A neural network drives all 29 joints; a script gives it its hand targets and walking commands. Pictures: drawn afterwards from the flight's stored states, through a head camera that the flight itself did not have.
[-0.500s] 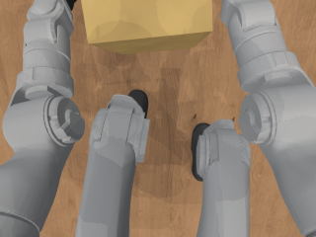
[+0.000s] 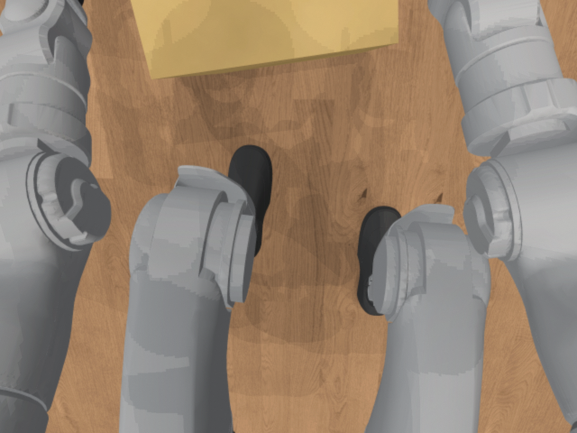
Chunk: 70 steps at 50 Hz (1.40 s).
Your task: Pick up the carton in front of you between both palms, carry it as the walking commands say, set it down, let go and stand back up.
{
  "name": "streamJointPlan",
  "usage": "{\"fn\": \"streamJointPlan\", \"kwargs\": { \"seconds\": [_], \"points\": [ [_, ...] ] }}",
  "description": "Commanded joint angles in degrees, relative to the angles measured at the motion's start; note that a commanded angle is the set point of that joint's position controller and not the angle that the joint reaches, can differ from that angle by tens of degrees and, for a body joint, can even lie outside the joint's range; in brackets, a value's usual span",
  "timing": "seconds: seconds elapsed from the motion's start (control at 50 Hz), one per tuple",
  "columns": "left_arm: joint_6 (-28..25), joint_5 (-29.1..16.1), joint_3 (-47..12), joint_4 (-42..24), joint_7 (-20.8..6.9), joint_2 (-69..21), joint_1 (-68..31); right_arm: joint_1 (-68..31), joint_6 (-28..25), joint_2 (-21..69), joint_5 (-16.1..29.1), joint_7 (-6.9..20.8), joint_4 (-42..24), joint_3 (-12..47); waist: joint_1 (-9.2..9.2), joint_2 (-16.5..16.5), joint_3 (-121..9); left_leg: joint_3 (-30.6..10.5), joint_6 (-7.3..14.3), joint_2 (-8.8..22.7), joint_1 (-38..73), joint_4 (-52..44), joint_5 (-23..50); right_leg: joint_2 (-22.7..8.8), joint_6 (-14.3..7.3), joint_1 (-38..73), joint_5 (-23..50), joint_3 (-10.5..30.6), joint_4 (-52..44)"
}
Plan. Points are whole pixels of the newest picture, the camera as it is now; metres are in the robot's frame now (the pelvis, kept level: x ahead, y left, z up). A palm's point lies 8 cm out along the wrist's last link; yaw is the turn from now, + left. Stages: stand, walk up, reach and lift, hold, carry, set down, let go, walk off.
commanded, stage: set down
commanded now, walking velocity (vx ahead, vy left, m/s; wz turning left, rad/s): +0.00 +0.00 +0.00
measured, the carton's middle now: out of the picture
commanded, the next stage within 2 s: let go in 1.12 s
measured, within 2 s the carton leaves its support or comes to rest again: neither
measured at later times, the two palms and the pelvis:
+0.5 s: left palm out of the picture +0.47 +0.36 -0.05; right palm out of the picture +0.59 +0.00 -0.05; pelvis +0.01 +0.01 +0.07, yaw +2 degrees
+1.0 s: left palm out of the picture +0.48 +0.37 +0.10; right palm out of the picture +0.59 -0.01 +0.10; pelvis +0.03 +0.02 +0.19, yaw +2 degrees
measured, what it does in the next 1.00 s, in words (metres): rises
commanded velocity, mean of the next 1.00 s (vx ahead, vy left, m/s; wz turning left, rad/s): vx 0.00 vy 0.00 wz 0.00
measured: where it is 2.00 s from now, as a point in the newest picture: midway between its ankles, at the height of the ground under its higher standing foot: (311, 251)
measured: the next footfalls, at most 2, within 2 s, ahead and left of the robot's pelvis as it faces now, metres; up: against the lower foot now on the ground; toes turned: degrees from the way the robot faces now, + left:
none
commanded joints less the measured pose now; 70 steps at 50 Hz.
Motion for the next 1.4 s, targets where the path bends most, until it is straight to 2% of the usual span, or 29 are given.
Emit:
{"fn": "streamJointPlan", "kwargs": {
  "seconds": [0.0, 0.1, 0.22, 0.28, 0.36, 0.4, 0.44, 0.5, 0.64, 0.78, 1.0, 1.16, 1.22, 1.28, 1.38],
  "points": [
    [-1.5, -5.2, -3.3, -7.6, -0.3, 11.7, -14.3, -18.1, -0.6, -2.3, 1.9, -0.2, -10.6, 1.5, 9.11, -7.2, -71.8, 2.9, 0.0, -1.5, 41.7, -4.4, 24.4, -4.1, 0.1, 23.3, 17.3, -2.7, -10.9],
    [0.6, -7.4, -5.8, -9.8, -0.4, 12.1, -13.0, -16.9, 0.9, -4.2, 1.3, -0.9, -14.1, -0.1, 7.84, -6.3, -78.0, 3.1, 0.1, -2.4, 49.9, -5.8, 24.7, -3.6, 0.3, 22.8, 12.4, -5.7, -11.9],
    [4.9, -5.8, -6.4, -19.2, 1.8, 11.4, -10.0, -13.7, 3.4, -4.6, 0.0, -1.6, -19.0, -3.5, 7.46, -1.2, -90.1, 4.5, -0.5, -4.3, 65.2, -10.0, 24.5, -1.7, -0.7, 20.2, 6.9, -9.1, -15.6],
    [7.3, -4.4, -6.4, -21.9, 2.4, 9.0, -8.9, -10.9, 5.1, -4.6, -1.3, -1.7, -17.1, -6.5, 6.48, 1.3, -86.8, 4.9, -1.1, -4.8, 64.4, -13.9, 19.3, -1.2, -1.5, 17.8, 3.4, -9.3, -18.8],
    [8.5, -2.9, -7.0, -21.4, 1.7, 4.6, -7.7, -7.4, 5.4, -4.8, -4.0, -0.8, -11.8, -10.9, 3.54, 3.2, -78.1, 4.6, -2.0, -4.9, 57.8, -17.6, 14.0, -1.5, -2.0, 14.4, 1.4, -8.8, -22.6],
    [8.6, -2.3, -7.3, -21.3, 1.2, 3.1, -6.9, -6.2, 5.0, -4.8, -5.3, -0.4, -10.2, -12.6, 2.47, 3.7, -77.2, 4.5, -2.3, -5.0, 56.8, -18.9, 13.9, -1.7, -2.2, 14.0, 1.9, -8.7, -24.3],
    [8.7, -1.6, -7.2, -21.5, 0.9, 2.3, -5.8, -5.2, 4.7, -4.7, -6.2, -0.1, -9.5, -13.9, 2.14, 3.9, -77.6, 4.4, -2.5, -5.2, 57.0, -20.2, 14.5, -1.7, -2.3, 14.1, 2.4, -8.6, -26.0],
    [8.9, -0.7, -6.3, -22.8, 0.6, 2.0, -4.0, -4.0, 4.5, -4.2, -6.6, 0.2, -10.6, -14.2, 2.77, 3.4, -80.6, 4.6, -2.6, -5.5, 59.2, -22.4, 17.3, -1.6, -2.1, 15.5, 3.9, -8.6, -28.6],
    [10.6, 0.3, -3.2, -28.9, 0.1, 4.0, 0.3, -2.6, 5.9, -2.1, -5.9, 0.0, -18.7, -11.6, 4.88, -0.1, -91.5, 5.9, -2.3, -6.6, 65.7, -27.7, 25.1, -1.0, -1.2, 25.2, 9.2, -8.5, -35.1],
    [11.7, 0.1, -2.4, -31.4, -1.1, 3.9, 4.3, 0.5, 7.5, -0.7, -6.9, 0.1, -23.1, -11.2, 3.84, -1.7, -94.0, 6.0, -1.8, -7.0, 71.1, -34.4, 29.0, -1.1, -0.4, 32.5, 13.2, -8.0, -42.7],
    [10.0, 2.1, -1.9, -29.7, -2.3, 1.1, 8.5, 7.0, 5.7, 0.5, -8.8, 1.7, -19.8, -13.0, 2.25, 0.6, -88.4, 4.8, -1.6, -6.5, 81.0, -46.8, 31.3, -2.1, 0.1, 37.2, 15.5, -6.5, -56.1],
    [8.0, 5.1, -1.1, -28.2, -3.3, -1.0, 13.5, 13.5, 3.9, 2.4, -11.3, 2.6, -18.4, -14.8, 1.34, 0.8, -85.2, 3.6, -1.2, -6.0, 88.1, -55.6, 32.7, -2.8, 0.4, 43.3, 18.0, -5.4, -65.3],
    [7.6, 6.5, -2.0, -29.8, -4.4, -1.2, 19.5, 20.5, 3.7, 4.5, -13.2, 1.9, -21.1, -15.7, 0.65, 1.0, -87.3, 3.5, -0.8, -6.0, 93.8, -58.4, 36.6, -2.8, 0.8, 48.2, 21.7, -5.1, -68.9],
    [7.4, 8.0, -3.8, -33.6, -5.9, -1.8, 27.4, 28.8, 3.5, 7.5, -14.9, 0.8, -26.5, -15.9, 0.08, 1.6, -88.2, 3.0, -0.3, -6.1, 100.9, -61.3, 40.4, -2.7, 1.0, 53.3, 25.2, -4.9, -72.6],
    [6.5, 8.4, -8.0, -40.3, -7.2, -2.1, 39.1, 40.5, 1.9, 9.7, -14.9, -0.1, -35.6, -14.4, -0.35, 3.9, -82.3, 1.2, 0.2, -5.5, 111.4, -66.4, 41.8, -3.1, 0.6, 57.3, 24.7, -4.6, -78.5]
  ]
}}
